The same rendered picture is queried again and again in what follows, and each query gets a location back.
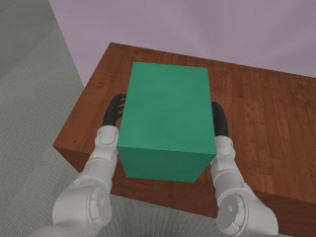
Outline right robot forearm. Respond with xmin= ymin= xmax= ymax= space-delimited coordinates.
xmin=210 ymin=135 xmax=278 ymax=232

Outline left robot forearm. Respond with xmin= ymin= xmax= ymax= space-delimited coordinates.
xmin=52 ymin=125 xmax=119 ymax=224

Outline robot right upper arm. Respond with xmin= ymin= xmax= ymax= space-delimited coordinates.
xmin=215 ymin=194 xmax=291 ymax=237

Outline robot left upper arm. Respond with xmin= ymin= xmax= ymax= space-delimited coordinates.
xmin=24 ymin=185 xmax=113 ymax=237

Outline carton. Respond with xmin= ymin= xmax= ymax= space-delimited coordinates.
xmin=117 ymin=61 xmax=217 ymax=183

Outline pedestal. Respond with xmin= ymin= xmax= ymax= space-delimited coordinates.
xmin=52 ymin=42 xmax=316 ymax=237

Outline robot left hand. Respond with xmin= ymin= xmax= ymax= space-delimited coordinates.
xmin=102 ymin=93 xmax=126 ymax=126

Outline robot right hand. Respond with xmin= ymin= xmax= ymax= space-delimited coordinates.
xmin=211 ymin=101 xmax=229 ymax=137

